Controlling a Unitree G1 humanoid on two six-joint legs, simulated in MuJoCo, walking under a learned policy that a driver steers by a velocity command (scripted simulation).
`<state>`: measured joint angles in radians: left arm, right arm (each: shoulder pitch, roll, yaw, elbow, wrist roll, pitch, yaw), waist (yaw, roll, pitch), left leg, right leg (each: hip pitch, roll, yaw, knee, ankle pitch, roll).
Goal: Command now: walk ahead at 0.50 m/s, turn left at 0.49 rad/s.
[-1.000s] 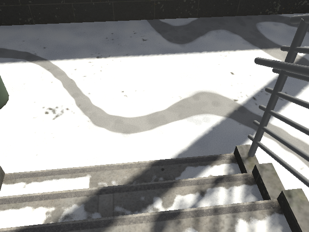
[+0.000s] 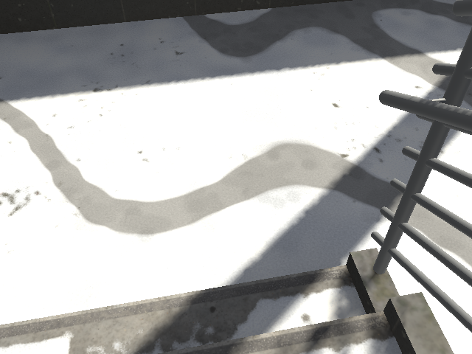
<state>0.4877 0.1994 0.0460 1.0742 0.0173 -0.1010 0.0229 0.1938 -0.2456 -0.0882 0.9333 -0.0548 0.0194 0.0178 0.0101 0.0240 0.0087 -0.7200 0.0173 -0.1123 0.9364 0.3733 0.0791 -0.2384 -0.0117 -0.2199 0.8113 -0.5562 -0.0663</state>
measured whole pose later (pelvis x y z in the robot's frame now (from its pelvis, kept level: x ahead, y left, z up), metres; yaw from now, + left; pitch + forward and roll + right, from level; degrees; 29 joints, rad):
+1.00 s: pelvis +0.53 +0.06 -0.31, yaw +33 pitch -1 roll +0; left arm 0.42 0.17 0.04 0.97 0.02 -0.07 0.00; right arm 0.34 -0.26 -0.05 0.94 -0.03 0.00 -0.03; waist -0.02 0.06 -0.03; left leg -0.76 -0.10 -0.08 1.79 -0.41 0.12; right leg -0.28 0.05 -0.01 0.64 -0.34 -0.05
